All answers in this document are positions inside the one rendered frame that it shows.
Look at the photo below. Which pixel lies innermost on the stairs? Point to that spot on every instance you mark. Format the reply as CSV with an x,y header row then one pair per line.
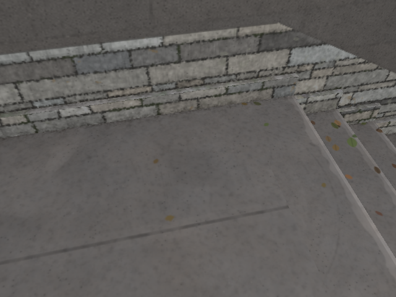
x,y
367,159

